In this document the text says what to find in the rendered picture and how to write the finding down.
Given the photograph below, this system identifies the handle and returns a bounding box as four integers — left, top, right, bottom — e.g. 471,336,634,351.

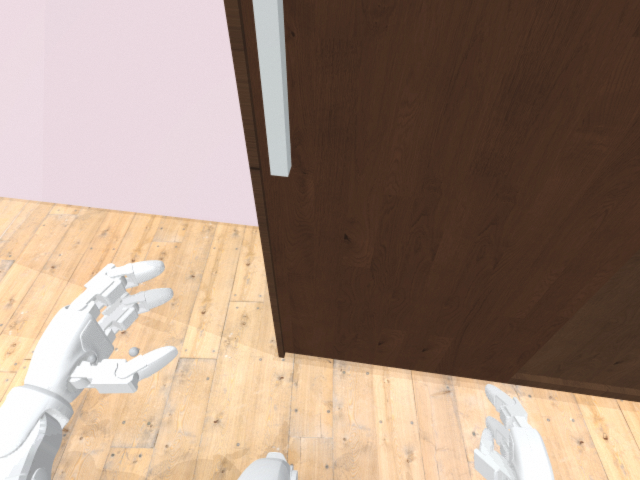
252,0,291,177

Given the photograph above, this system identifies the right robot hand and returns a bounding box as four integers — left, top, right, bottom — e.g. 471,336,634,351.
474,384,555,480

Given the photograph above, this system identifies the robot left shin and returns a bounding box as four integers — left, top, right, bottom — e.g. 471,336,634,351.
266,452,287,462

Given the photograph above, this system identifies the left robot forearm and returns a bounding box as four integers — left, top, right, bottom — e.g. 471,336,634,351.
0,385,74,480

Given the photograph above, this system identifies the left robot hand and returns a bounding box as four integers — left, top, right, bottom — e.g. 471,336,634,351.
24,260,178,403

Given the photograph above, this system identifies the wardrobe door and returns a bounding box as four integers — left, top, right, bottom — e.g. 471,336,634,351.
518,249,640,389
241,0,640,383

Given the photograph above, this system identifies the robot left thigh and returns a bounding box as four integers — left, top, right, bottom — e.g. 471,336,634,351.
237,458,298,480

